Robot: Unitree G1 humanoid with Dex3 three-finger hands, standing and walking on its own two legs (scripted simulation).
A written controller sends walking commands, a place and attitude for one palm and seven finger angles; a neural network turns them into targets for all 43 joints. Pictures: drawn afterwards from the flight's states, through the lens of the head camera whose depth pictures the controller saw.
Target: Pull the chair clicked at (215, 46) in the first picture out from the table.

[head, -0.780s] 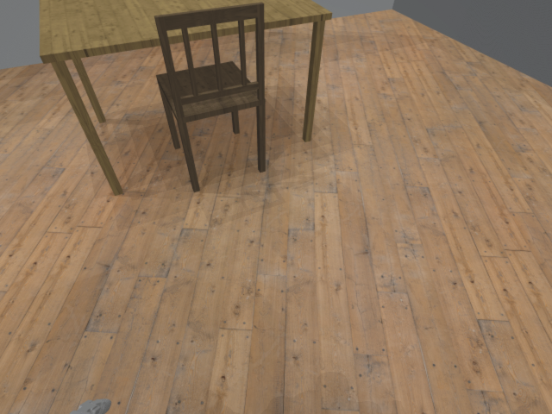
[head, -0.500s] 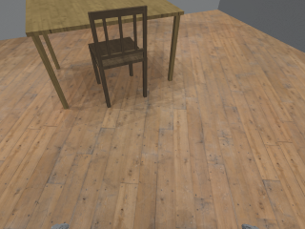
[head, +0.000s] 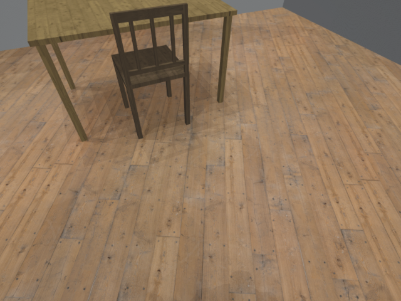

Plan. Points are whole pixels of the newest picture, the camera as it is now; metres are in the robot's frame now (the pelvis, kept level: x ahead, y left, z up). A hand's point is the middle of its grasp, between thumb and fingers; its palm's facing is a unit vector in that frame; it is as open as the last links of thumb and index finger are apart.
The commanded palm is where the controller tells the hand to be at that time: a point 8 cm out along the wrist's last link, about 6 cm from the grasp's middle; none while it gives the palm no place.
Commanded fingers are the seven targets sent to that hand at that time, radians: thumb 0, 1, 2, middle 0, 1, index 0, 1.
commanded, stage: stand and wait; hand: left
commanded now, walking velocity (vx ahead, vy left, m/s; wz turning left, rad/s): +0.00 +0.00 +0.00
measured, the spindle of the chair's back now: (154, 43) +1.38 +0.33 -0.12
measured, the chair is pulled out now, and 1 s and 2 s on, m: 0.00 0.00 0.00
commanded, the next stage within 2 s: look at it before walking up in 0.04 s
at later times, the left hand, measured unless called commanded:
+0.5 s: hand out of the picture +0.07 +0.24 -0.16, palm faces -0.04 -0.95 -0.32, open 7.4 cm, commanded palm none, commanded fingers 0.00 0.90 0.90 -0.20 -0.30 -0.20 -0.30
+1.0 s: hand out of the picture +0.06 +0.21 -0.18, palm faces -0.05 -0.97 -0.23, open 7.4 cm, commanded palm none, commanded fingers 0.00 0.90 0.90 -0.20 -0.30 -0.20 -0.30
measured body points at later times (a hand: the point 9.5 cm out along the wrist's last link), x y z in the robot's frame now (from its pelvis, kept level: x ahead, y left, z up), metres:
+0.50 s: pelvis +0.00 +0.00 +0.00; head +0.00 +0.00 +0.45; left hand +0.07 +0.29 -0.13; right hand +0.07 -0.30 -0.13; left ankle +0.00 +0.12 -0.74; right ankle +0.01 -0.13 -0.74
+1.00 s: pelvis +0.03 +0.00 -0.01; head +0.02 +0.01 +0.44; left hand +0.06 +0.26 -0.16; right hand +0.06 -0.27 -0.15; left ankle +0.00 +0.12 -0.74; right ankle +0.01 -0.13 -0.74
